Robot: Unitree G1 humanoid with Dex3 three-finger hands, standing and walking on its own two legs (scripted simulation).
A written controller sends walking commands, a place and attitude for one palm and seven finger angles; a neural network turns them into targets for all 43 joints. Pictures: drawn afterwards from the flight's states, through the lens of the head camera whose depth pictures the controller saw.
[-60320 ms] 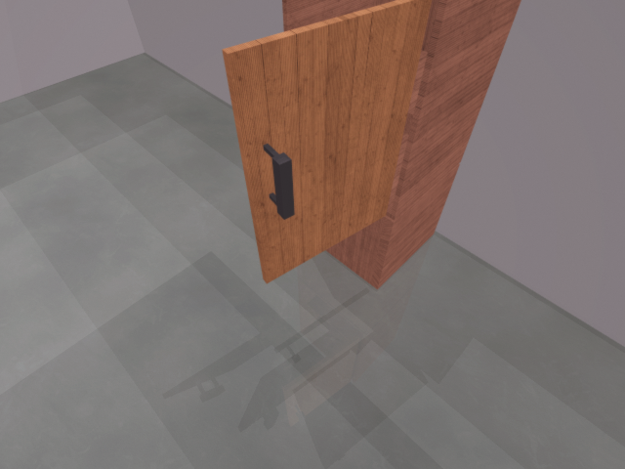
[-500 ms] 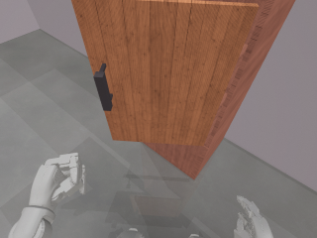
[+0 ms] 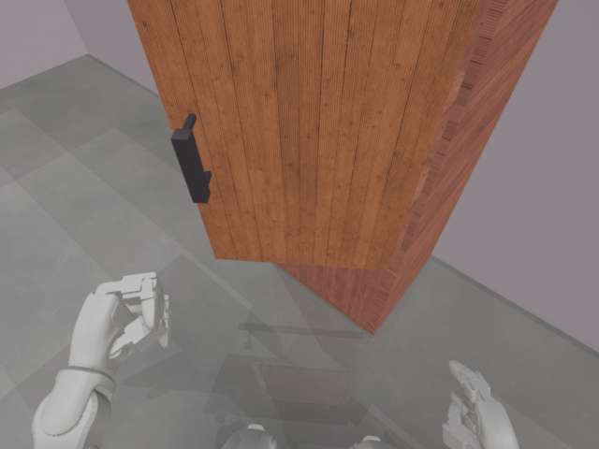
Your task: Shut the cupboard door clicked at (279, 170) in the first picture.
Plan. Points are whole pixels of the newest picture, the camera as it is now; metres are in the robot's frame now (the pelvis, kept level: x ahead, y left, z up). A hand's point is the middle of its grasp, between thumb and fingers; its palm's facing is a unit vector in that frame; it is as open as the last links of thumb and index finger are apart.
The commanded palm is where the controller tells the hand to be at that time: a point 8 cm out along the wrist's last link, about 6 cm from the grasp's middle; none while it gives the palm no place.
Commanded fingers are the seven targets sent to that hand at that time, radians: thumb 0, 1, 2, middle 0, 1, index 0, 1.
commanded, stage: bring the fist close to the handle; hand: left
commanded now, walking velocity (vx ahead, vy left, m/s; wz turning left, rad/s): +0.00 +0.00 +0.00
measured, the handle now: (196, 159) +0.53 +0.21 +0.07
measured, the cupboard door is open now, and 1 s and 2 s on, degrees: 35 35 28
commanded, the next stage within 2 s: push the door shut along its arc in 1.24 s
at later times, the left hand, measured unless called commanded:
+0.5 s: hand (186, 244) +0.36 +0.18 +0.08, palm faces -0.03 -1.00 -0.02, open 3.1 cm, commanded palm +0.34 +0.24 +0.08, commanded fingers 0.00 0.90 0.90 -1.30 -1.50 -1.30 -1.50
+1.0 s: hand (206, 198) +0.44 +0.17 +0.08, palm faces -0.02 -1.00 -0.01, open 3.1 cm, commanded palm +0.40 +0.23 +0.08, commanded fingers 0.00 0.90 0.90 -1.30 -1.50 -1.30 -1.50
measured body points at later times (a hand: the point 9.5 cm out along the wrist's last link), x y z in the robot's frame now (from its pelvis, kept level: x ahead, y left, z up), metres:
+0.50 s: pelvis +0.00 +0.00 +0.01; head +0.06 +0.00 +0.45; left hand +0.35 +0.24 +0.08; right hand +0.13 -0.25 -0.09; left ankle +0.02 +0.12 -0.67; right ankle +0.02 -0.10 -0.67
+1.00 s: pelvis +0.00 +0.01 +0.00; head +0.07 +0.01 +0.45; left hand +0.43 +0.23 +0.08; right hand +0.06 -0.25 -0.11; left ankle +0.02 +0.12 -0.67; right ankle +0.02 -0.10 -0.67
